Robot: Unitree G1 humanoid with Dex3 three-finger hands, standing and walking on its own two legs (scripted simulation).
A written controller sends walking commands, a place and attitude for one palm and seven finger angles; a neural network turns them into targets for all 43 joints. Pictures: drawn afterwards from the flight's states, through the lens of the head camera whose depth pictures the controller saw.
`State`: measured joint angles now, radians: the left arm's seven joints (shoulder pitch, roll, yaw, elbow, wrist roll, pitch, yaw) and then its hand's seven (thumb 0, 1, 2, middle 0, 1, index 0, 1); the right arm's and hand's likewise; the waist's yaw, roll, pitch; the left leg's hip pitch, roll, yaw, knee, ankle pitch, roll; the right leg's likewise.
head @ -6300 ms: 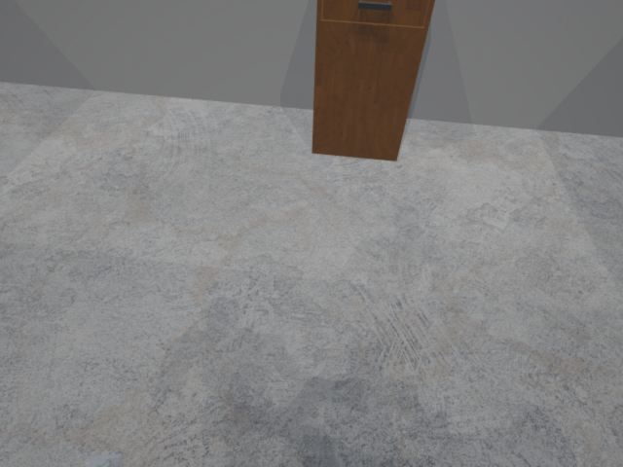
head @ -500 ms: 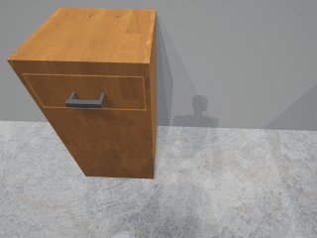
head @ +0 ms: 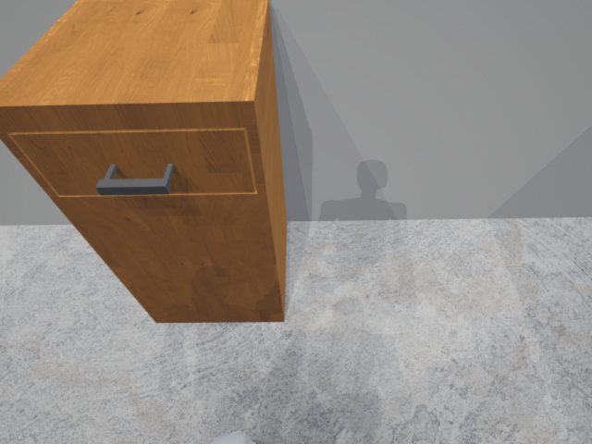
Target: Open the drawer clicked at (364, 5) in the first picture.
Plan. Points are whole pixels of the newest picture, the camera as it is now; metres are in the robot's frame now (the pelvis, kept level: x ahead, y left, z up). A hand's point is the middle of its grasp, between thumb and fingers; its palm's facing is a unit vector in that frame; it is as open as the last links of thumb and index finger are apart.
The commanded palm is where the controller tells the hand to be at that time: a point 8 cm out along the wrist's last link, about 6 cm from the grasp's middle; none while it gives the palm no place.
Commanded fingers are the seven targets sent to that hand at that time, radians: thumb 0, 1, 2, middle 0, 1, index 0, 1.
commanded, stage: come to a stop and stand still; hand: left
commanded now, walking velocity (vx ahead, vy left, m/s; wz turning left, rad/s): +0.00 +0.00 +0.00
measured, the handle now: (137, 178) +0.54 +0.34 +0.00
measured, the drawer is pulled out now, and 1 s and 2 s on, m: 0.00 0.00 0.00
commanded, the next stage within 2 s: look again from close up in 0.32 s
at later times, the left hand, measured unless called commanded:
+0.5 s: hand out of the picture +0.01 +0.17 -0.16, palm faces +0.03 -0.97 -0.22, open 7.3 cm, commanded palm none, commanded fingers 0.00 0.90 0.90 -0.20 -0.30 -0.20 -0.30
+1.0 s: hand out of the picture +0.02 +0.26 -0.14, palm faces +0.04 -0.94 -0.33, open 7.4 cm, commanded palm none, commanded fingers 0.00 0.90 0.90 -0.20 -0.30 -0.20 -0.30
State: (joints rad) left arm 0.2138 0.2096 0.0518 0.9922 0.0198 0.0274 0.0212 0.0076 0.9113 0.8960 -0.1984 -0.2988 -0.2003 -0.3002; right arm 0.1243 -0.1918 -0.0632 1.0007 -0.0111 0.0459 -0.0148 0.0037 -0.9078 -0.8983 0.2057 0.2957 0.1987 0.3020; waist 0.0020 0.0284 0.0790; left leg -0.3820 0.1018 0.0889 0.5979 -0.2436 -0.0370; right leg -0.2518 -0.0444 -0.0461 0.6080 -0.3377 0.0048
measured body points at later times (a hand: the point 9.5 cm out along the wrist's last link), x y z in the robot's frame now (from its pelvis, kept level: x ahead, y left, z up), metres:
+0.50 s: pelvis -0.02 -0.02 +0.01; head +0.00 -0.02 +0.46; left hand +0.01 +0.22 -0.14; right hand -0.01 -0.25 -0.15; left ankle -0.04 +0.11 -0.72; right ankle -0.01 -0.12 -0.73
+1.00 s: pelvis -0.05 +0.01 +0.02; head -0.06 +0.02 +0.47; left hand +0.01 +0.31 -0.11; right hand +0.07 -0.27 -0.10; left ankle -0.04 +0.11 -0.73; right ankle -0.01 -0.12 -0.73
